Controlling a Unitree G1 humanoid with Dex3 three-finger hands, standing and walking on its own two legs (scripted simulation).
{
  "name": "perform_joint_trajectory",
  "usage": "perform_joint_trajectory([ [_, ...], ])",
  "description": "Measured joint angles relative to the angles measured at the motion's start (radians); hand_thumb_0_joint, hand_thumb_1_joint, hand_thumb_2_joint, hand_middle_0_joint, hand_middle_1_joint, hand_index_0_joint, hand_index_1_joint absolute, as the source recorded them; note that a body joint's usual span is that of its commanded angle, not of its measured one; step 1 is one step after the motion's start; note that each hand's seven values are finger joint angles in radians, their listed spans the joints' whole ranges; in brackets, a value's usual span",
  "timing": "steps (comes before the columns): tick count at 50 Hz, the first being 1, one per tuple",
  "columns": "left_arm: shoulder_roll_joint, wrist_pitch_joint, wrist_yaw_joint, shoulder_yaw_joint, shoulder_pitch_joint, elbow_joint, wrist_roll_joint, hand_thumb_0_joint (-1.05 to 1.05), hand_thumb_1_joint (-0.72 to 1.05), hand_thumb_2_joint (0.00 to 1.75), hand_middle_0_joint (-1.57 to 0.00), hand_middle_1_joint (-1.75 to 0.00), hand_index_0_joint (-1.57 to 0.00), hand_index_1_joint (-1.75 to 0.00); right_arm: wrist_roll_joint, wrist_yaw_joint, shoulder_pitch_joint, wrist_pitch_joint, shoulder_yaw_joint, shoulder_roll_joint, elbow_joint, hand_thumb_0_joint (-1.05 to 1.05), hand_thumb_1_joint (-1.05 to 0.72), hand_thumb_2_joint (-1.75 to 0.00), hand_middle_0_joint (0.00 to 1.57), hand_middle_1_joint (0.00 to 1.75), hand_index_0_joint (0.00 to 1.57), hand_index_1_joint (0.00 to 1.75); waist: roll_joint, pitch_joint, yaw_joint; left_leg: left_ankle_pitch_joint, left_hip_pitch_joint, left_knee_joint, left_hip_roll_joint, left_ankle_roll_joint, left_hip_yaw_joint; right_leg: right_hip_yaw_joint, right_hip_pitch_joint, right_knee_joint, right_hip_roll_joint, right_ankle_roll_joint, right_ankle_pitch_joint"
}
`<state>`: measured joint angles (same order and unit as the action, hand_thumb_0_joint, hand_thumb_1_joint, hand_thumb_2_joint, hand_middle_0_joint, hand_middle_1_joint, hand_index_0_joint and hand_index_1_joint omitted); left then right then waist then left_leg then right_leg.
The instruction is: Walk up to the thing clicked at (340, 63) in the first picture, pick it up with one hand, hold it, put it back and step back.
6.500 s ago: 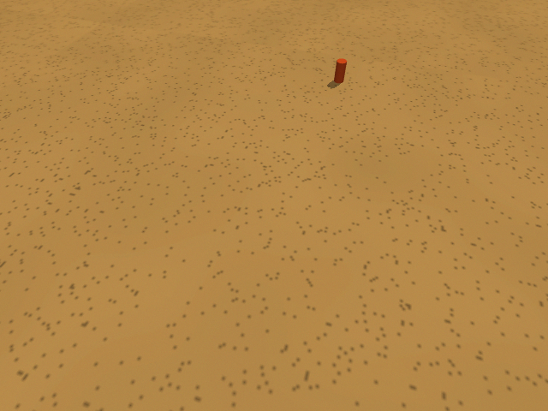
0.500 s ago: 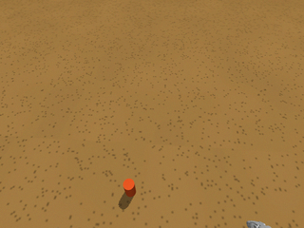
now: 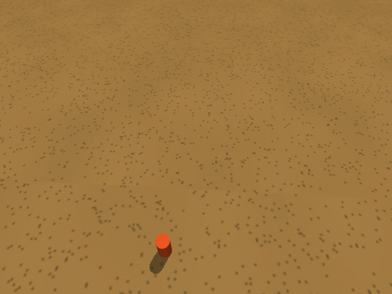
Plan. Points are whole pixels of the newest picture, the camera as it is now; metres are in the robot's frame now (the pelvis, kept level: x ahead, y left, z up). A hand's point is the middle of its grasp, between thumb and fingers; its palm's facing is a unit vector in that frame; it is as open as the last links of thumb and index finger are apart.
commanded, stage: walk up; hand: left
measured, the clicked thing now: (164, 246) +0.43 +0.15 -0.71
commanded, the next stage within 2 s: stand in 0.04 s
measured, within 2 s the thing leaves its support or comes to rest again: neither
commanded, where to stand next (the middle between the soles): +0.07 -0.02 m, yaw -3 degrees
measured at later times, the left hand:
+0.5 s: hand out of the picture +0.09 +0.25 -0.16, palm faces -0.02 -0.94 -0.34, open 7.4 cm
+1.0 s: hand out of the picture +0.11 +0.24 -0.15, palm faces -0.02 -0.94 -0.34, open 7.4 cm
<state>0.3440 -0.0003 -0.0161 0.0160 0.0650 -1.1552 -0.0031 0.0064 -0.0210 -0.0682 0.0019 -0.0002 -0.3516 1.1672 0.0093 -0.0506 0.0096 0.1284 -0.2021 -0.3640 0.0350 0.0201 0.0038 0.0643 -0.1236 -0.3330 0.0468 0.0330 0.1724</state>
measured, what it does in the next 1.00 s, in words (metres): stands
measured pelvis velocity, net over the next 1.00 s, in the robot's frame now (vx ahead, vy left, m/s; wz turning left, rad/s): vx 0.03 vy -0.01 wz -0.01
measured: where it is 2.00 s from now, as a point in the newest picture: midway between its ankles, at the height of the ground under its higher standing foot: outside the picture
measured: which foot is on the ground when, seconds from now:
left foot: down 0.00-1.00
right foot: down 0.00-1.00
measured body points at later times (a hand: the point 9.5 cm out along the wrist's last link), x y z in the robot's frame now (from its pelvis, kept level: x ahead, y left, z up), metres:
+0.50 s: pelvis +0.02 -0.01 +0.00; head +0.03 -0.01 +0.45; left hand +0.09 +0.29 -0.13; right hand +0.10 -0.31 -0.13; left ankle +0.04 +0.13 -0.75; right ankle +0.01 -0.14 -0.75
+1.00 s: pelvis +0.03 -0.01 +0.00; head +0.04 -0.01 +0.45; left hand +0.11 +0.29 -0.13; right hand +0.11 -0.31 -0.13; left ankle +0.04 +0.13 -0.75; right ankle +0.01 -0.14 -0.75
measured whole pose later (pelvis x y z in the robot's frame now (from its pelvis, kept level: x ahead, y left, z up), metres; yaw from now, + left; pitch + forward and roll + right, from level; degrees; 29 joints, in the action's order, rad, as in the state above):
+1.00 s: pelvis +0.03 -0.01 +0.00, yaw +0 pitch -2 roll +0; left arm 0.35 0.00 -0.01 0.01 0.10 -1.13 -0.01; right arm 0.01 -0.01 -0.08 0.00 0.00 -0.35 1.15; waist 0.01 -0.04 0.00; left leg 0.16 -0.14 -0.33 0.04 0.03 0.00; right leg 0.06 -0.07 -0.30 0.04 0.03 0.20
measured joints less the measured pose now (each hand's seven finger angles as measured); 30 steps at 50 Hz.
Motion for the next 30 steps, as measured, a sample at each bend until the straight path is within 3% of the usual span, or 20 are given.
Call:
perform_joint_trajectory([
  [16,0.001,0.005,0.001,-0.009,0.056,0.001,-0.011,0.01,0.91,0.9,-0.2,-0.3,-0.2,-0.3,0.011,0.002,-0.014,-0.006,0.004,-0.003,-0.012,0.0,-0.91,-0.9,0.2,0.3,0.2,0.3,0.003,0.018,-0.008,0.013,0.01,0.009,-0.002,0.004,0.001,0.002,0.006,-0.003,0.002,-0.002,0.021],
  [30,0.0,0.008,0.005,-0.012,0.039,0.012,-0.008,0.01,0.91,0.9,-0.2,-0.3,-0.2,-0.3,0.007,0.007,-0.005,-0.003,0.0,-0.005,-0.015,0.0,-0.91,-0.9,0.2,0.3,0.2,0.3,0.003,0.013,-0.006,0.026,0.036,0.017,0.005,0.011,0.001,0.002,0.034,0.013,-0.005,-0.006,0.03],
])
